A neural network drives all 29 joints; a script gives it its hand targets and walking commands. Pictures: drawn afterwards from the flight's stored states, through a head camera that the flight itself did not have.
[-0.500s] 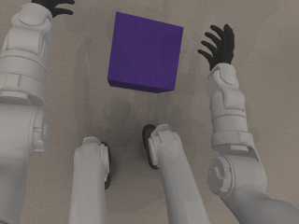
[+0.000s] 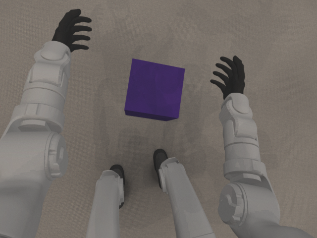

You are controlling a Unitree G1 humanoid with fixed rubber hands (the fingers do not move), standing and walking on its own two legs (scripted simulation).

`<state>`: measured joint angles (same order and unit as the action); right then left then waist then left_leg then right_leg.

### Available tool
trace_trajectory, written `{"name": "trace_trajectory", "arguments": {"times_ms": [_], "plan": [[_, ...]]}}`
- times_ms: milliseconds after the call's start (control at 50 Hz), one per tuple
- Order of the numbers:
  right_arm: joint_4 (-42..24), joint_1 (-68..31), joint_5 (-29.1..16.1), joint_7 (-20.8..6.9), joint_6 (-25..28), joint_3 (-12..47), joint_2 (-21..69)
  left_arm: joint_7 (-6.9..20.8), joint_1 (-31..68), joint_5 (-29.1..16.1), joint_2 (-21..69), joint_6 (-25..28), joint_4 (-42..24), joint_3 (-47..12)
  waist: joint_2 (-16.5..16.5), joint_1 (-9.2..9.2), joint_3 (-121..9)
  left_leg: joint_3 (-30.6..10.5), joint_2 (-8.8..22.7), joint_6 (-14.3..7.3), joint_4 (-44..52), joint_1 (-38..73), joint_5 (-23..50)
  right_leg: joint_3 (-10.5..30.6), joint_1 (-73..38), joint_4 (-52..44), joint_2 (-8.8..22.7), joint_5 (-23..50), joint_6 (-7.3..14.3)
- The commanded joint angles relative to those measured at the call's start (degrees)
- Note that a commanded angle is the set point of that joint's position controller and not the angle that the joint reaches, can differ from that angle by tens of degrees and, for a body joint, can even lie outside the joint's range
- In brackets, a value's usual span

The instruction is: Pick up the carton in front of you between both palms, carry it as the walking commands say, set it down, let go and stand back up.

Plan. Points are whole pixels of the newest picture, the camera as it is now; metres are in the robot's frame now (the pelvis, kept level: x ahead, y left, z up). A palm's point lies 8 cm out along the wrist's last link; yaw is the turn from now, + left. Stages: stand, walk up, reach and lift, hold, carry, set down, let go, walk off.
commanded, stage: let go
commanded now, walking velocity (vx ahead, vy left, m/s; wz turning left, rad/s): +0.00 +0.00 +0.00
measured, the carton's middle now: (151, 94) +0.50 -0.11 -0.51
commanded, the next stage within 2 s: stand in 1.32 s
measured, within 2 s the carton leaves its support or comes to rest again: neither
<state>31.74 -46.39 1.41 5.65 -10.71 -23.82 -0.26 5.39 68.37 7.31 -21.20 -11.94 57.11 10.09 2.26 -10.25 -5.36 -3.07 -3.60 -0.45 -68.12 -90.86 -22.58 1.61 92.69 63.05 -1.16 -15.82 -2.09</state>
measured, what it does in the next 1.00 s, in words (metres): rises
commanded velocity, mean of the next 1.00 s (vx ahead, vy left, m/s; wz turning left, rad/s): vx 0.00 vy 0.00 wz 0.00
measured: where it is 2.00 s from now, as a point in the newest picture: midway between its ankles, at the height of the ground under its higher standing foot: (140, 185)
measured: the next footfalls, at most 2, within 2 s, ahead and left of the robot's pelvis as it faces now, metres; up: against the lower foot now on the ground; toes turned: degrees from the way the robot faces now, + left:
none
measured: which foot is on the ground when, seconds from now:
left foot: down 0.00-1.00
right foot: down 0.00-1.00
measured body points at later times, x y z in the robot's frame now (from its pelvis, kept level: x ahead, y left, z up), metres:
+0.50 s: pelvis +0.07 -0.03 +0.11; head +0.22 -0.01 +0.53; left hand +0.39 +0.17 +0.00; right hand +0.30 -0.26 +0.02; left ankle +0.05 +0.11 -0.60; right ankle +0.09 -0.13 -0.60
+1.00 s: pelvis +0.10 +0.00 +0.14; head +0.12 +0.00 +0.59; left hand +0.27 +0.24 +0.06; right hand +0.27 -0.23 +0.06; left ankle +0.05 +0.11 -0.60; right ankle +0.09 -0.13 -0.60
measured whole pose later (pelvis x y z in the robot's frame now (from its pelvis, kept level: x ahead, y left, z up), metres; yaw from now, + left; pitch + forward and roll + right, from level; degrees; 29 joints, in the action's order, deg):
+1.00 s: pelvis +0.10 +0.00 +0.14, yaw +0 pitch -1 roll -1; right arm 24.8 12.8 0.2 -3.8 -5.0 -2.3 -12.3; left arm 3.3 -13.8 -0.3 -12.4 -4.4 25.1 2.3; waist 1.3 0.1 2.8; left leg -3.2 -1.8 -1.2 -24.5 -6.3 -17.6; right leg 2.8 10.2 23.9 -1.0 -13.2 -0.8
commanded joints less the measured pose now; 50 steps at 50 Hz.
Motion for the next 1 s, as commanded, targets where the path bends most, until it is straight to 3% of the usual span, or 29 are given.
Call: {"name": "trace_trajectory", "arguments": {"times_ms": [0,100,180,240,340,460,560,760,840,980], "plan": [[-7.1,0.88,2.03,-2.2,2.29,1.0,-5.5,-1.8,3.81,1.73,-1.79,1.74,-8.96,2.69,7.5,-0.95,-57.36,1.12,-1.21,1.65,9.85,38.86,23.09,-7.86,-35.06,-4.03,-2.87,21.87,-2.32],[-9.3,11.8,3.09,-6.89,4.32,5.22,-9.63,-7.3,-10.49,1.8,5.06,3.42,-19.89,3.82,6.38,0.27,-54.97,0.18,-0.89,2.61,15.88,48.07,27.48,-6.7,-42.13,-9.09,-2.6,22.55,-0.07],[-9.33,20.12,2.03,-9.93,5.45,9.53,-11.83,-10.39,-20.03,0.26,7.78,4.95,-26.76,2.66,4.34,0.83,-44.56,1.06,-0.72,3.04,21.79,46.66,18.42,-4.81,-50.6,-13.85,-1.5,19.08,0.9],[-8.41,26.59,0.65,-11.31,6.39,12.74,-13.0,-11.13,-27.59,-0.93,8.61,6.26,-28.58,1.72,2.89,1.44,-36.69,1.77,-0.48,2.83,25.68,45.98,12.45,-3.24,-56.76,-17.37,-0.73,16.39,0.89],[-9.06,37.8,-1.51,-11.97,8.34,17.24,-14.12,-10.15,-40.26,-2.73,8.21,8.89,-28.08,0.34,-0.25,2.28,-28.15,2.33,-0.1,1.96,29.66,46.85,9.42,-0.76,-68.18,-21.7,0.1,18.14,0.35],[-14.5,49.99,-3.53,-10.8,9.8,20.9,-14.57,-8.49,-54.17,-3.4,6.76,11.5,-27.96,-0.42,-3.81,3.55,-22.12,2.35,-0.19,0.91,33.53,50.88,11.8,1.69,-82.22,-24.86,0.65,29.29,-0.32],[-16.86,55.42,-4.37,-10.02,10.14,22.27,-15.84,-7.58,-63.14,-4.01,6.09,12.56,-29.18,-1.43,-3.4,5.46,-15.97,2.04,0.07,0.79,37.56,59.41,15.9,1.89,-86.63,-28.31,0.25,32.89,-0.32],[-13.05,58.89,-3.38,-9.46,9.43,21.19,-17.26,-4.57,-76.26,-5.55,6.05,11.64,-33.38,-4.45,0.57,9.11,-4.51,1.18,1.62,2.11,44.5,77.49,24.9,-0.26,-87.31,-36.8,-1.51,25.48,0.48],[-11.87,60.14,-2.15,-9.18,8.34,20.07,-17.83,-3.15,-78.45,-6.8,5.51,10.39,-35.68,-6.09,-0.63,9.05,-0.8,0.79,2.19,2.24,46.45,81.04,26.26,-0.79,-87.95,-38.69,-2.06,22.8,0.77],[-11.73,58.78,-0.82,-9.47,5.62,19.2,-18.1,-1.6,-78.11,-7.9,4.86,7.5,-38.35,-7.17,-2.11,8.86,5.79,0.88,2.76,1.86,48.48,79.84,20.36,-1.43,-90.41,-39.66,-2.32,15.65,1.07]]}}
